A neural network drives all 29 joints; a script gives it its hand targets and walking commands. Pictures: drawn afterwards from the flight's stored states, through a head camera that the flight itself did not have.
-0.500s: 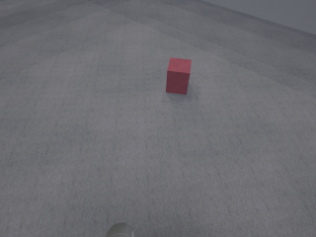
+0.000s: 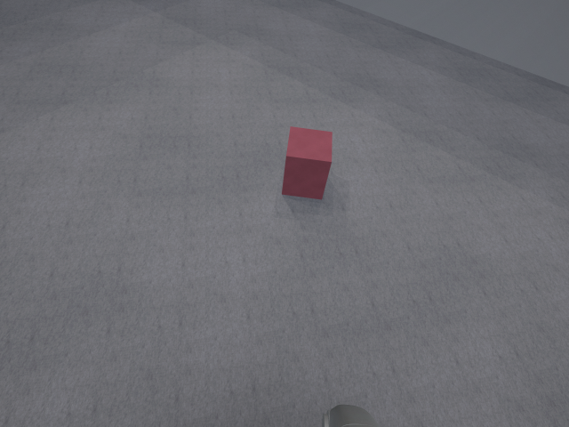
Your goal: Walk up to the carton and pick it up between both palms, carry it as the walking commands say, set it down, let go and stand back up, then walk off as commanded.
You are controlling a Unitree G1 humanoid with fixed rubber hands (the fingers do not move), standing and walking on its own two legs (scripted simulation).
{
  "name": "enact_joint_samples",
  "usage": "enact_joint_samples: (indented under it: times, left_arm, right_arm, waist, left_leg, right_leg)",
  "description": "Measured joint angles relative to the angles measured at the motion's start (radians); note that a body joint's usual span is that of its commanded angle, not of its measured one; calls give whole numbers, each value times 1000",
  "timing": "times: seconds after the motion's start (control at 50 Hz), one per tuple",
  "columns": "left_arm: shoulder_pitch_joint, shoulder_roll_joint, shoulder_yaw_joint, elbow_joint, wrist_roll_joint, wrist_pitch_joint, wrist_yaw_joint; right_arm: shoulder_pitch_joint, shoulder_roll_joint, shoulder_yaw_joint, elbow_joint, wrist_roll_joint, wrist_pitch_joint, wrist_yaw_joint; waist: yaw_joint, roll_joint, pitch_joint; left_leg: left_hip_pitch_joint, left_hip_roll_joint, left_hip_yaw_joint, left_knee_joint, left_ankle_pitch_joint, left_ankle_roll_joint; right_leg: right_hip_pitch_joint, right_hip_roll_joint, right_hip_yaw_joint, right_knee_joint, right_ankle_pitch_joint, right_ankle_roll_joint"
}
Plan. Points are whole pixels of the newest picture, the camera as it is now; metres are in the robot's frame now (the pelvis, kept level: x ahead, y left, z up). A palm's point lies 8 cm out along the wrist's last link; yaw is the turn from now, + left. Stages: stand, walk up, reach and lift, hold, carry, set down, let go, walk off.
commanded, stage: walk up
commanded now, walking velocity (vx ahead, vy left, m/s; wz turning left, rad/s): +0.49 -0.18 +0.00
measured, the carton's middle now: (306, 163) +1.29 -0.16 -0.65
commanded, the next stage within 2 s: none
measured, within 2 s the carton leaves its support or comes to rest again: neither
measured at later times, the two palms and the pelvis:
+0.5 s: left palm (181, 385) +0.20 +0.16 -0.14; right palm (447, 302) +0.35 -0.32 -0.12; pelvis +0.24 -0.07 +0.00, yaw +2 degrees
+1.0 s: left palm (186, 198) +0.58 +0.22 -0.13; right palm (416, 276) +0.41 -0.27 -0.13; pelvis +0.49 -0.03 +0.00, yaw +0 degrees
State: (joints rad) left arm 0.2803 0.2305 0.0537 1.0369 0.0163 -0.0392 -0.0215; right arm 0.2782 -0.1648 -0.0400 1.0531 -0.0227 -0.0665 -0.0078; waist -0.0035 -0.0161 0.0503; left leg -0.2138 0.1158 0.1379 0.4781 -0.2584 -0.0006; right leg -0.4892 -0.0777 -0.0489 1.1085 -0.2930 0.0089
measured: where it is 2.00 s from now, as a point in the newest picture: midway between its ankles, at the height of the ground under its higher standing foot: (287, 241)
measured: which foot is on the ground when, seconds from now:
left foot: down 0.00-0.28, up 0.30-0.68, down 0.70-1.00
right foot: up 0.00-0.22, down 0.24-0.72, up 0.74-1.00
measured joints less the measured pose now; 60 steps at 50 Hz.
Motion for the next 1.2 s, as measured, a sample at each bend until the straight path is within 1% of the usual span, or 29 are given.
enact_joint_samples:
  times: [0.06, 0.12, 0.2, 0.24, 0.26, 0.28, 0.32, 0.34, 0.36, 0.4, 0.46, 0.52, 0.58, 0.64, 0.7, 0.72, 0.74, 0.78, 0.82, 0.84, 0.88, 0.96, 1.02, 1.1, 1.12, 1.14, 1.16, 1.18, 1.2]
  left_arm:
    - [-79, 17, 4, -39, 4, 13, -11]
    - [-138, 18, -1, -63, 0, 23, -28]
    - [-184, -1, -10, -77, -2, 23, -46]
    - [-191, -8, -14, -82, 0, 13, -45]
    - [-197, -18, -13, -78, 2, 4, -41]
    - [-204, -33, -11, -74, 5, -6, -34]
    - [-190, -55, -17, -73, 9, -22, -23]
    - [-168, -63, -21, -69, 10, -27, -17]
    - [-140, -68, -23, -62, 9, -29, -12]
    - [-75, -73, -17, -39, 4, -28, 3]
    - [18, -62, -9, 3, 5, -36, 13]
    - [100, -51, -7, 45, 8, -40, 17]
    - [160, -48, -8, 77, 7, -34, 16]
    - [195, -47, -10, 88, 5, -29, 12]
    - [218, -53, -16, 89, 3, -23, 8]
    - [216, -53, -19, 91, 0, -19, 5]
    - [204, -53, -20, 90, -6, -12, 3]
    - [169, -56, -17, 71, -9, -3, -3]
    - [118, -44, -13, 49, -7, -2, -5]
    - [89, -34, -11, 35, -4, -2, -6]
    - [29, -14, -7, 1, 0, -2, -7]
    - [-73, 12, 1, -57, 2, 8, -17]
    - [-132, 18, 0, -80, 1, 17, -33]
    - [-175, 10, -5, -93, 1, 16, -48]
    - [-179, 8, -6, -95, 2, 12, -48]
    - [-184, 2, -6, -94, 3, 4, -45]
    - [-193, -14, -4, -88, 6, -5, -38]
    - [-194, -29, -6, -86, 9, -14, -32]
    - [-183, -40, -11, -84, 11, -20, -27]
  right_arm:
    - [96, -15, -4, 45, 3, 5, -1]
    - [165, -22, -7, 69, 2, 12, 2]
    - [211, -29, -10, 72, 1, 16, 4]
    - [224, -29, -10, 66, 0, 16, 4]
    - [220, -32, -9, 65, 0, 18, 4]
    - [201, -37, -7, 62, 1, 24, 5]
    - [150, -37, -5, 40, 4, 36, 7]
    - [120, -38, -7, 26, 3, 36, 11]
    - [88, -41, -8, 12, 3, 35, 14]
    - [24, -51, -11, -19, -1, 33, 21]
    - [-63, -67, -20, -72, -9, 37, 26]
    - [-142, -75, -25, -113, -8, 44, 32]
    - [-201, -70, -23, -140, -1, 48, 40]
    - [-232, -54, -14, -149, 5, 47, 46]
    - [-244, -39, -2, -146, 6, 35, 43]
    - [-248, -29, 1, -138, 1, 25, 36]
    - [-251, -17, 4, -130, -7, 15, 28]
    - [-225, -2, 12, -120, -12, 2, 16]
    - [-166, 5, 10, -95, -12, -2, 10]
    - [-129, 5, 8, -77, -11, -3, 7]
    - [-49, -3, 1, -37, -6, 2, 3]
    - [85, -27, -8, 35, -2, 19, 4]
    - [158, -36, -13, 63, -3, 24, 6]
    - [211, -36, -16, 73, -5, 26, 9]
    - [219, -34, -15, 72, -5, 26, 9]
    - [222, -34, -12, 71, -5, 26, 10]
    - [208, -39, -9, 69, -5, 31, 11]
    - [187, -41, -6, 62, -2, 38, 11]
    - [162, -41, -5, 50, -1, 43, 13]
  waist:
    - [-26, 3, 1]
    - [-47, 3, -1]
    - [-73, 8, -16]
    - [-77, 6, -29]
    - [-72, 18, -27]
    - [-69, 41, -13]
    - [-57, 48, 14]
    - [-46, 46, 20]
    - [-32, 44, 21]
    - [-4, 42, 14]
    - [35, 42, 0]
    - [65, 43, -13]
    - [83, 43, -28]
    - [96, 34, -45]
    - [105, 27, -63]
    - [103, 14, -58]
    - [103, -2, -46]
    - [91, -2, -25]
    - [56, 1, -11]
    - [37, 2, -8]
    - [7, 2, -4]
    - [-32, 14, -5]
    - [-56, 21, -6]
    - [-74, 21, -19]
    - [-75, 17, -25]
    - [-71, 22, -26]
    - [-67, 44, -14]
    - [-63, 56, 0]
    - [-55, 56, 10]
  left_leg:
    - [75, 3, -3, -58, -11, -15]
    - [140, 4, 3, -100, -32, -35]
    - [198, 10, 7, -108, -90, -72]
    - [204, 16, 5, -62, -146, -95]
    - [190, 34, -4, 2, -188, -96]
    - [152, 59, -29, 114, -204, -76]
    - [35, 43, -89, 411, -244, -38]
    - [-24, 28, -100, 530, -242, -27]
    - [-78, 17, -100, 611, -228, -18]
    - [-172, 10, -85, 677, -179, -9]
    - [-280, 18, -60, 638, -76, -16]
    - [-330, 29, -54, 494, 4, -26]
    - [-333, 35, -61, 312, 60, -33]
    - [-313, 29, -56, 190, 83, -35]
    - [-249, 13, -48, 92, 71, -16]
    - [-239, 4, -39, 96, 127, -3]
    - [-239, 0, -22, 139, 110, 5]
    - [-209, 16, -2, 179, 27, 7]
    - [-147, 21, 3, 138, 4, -3]
    - [-115, 18, 1, 107, 10, -9]
    - [-53, 10, -2, 45, 14, -9]
    - [50, 8, 2, -38, 1, -22]
    - [112, 9, 6, -78, -21, -43]
    - [168, 10, 10, -86, -77, -82]
    - [172, 12, 9, -64, -103, -93]
    - [165, 22, 2, -18, -141, -99]
    - [136, 47, -20, 73, -173, -82]
    - [89, 51, -56, 205, -205, -62]
    - [34, 38, -84, 344, -231, -47]
  right_leg:
    - [-52, -21, -10, -156, 76, 21]
    - [-53, -27, -24, -347, 141, 30]
    - [4, -16, -55, -529, 156, 24]
    - [58, -7, -71, -591, 137, 11]
    - [69, 6, -80, -593, 182, -9]
    - [70, 20, -96, -553, 170, -23]
    - [103, 23, -114, -517, 100, -34]
    - [132, 25, -118, -529, 79, -35]
    - [163, 27, -120, -554, 75, -33]
    - [225, 39, -124, -617, 81, -32]
    - [311, 55, -126, -711, 89, -33]
    - [379, 63, -119, -770, 79, -25]
    - [431, 63, -115, -797, 49, -10]
    - [466, 51, -116, -791, -3, 12]
    - [474, 33, -109, -722, -89, 35]
    - [454, 15, -96, -645, -133, 30]
    - [407, 1, -67, -517, -155, 16]
    - [276, 24, -11, -221, -172, 1]
    - [165, 33, -8, -34, -130, -8]
    - [118, 29, -11, 4, -102, -9]
    - [49, 8, -15, -16, -47, -6]
    - [-24, -24, -25, -220, 41, 18]
    - [-23, -29, -38, -393, 103, 31]
    - [32, -21, -64, -538, 129, 30]
    - [61, -18, -70, -571, 127, 22]
    - [82, -10, -76, -591, 163, -1]
    - [84, 5, -92, -558, 164, -20]
    - [94, 10, -107, -527, 131, -32]
    - [115, 11, -115, -519, 97, -37]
